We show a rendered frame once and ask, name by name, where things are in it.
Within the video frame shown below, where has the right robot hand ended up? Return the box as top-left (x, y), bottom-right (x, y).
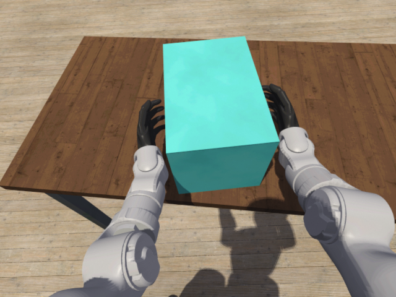
top-left (261, 84), bottom-right (299, 132)

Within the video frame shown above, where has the right robot forearm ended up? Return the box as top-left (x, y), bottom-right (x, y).
top-left (278, 127), bottom-right (395, 235)

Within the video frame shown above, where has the robot left upper arm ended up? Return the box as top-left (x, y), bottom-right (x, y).
top-left (49, 230), bottom-right (160, 297)

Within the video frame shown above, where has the table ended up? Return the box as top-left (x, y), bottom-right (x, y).
top-left (0, 36), bottom-right (396, 230)

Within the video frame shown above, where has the robot right upper arm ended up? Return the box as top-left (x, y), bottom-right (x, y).
top-left (303, 186), bottom-right (396, 297)

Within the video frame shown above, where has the left robot hand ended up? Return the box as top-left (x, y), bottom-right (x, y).
top-left (137, 99), bottom-right (165, 149)

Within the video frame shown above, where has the left robot forearm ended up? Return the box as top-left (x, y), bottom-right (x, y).
top-left (82, 145), bottom-right (169, 278)

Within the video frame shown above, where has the carton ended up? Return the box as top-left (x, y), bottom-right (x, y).
top-left (163, 36), bottom-right (280, 194)

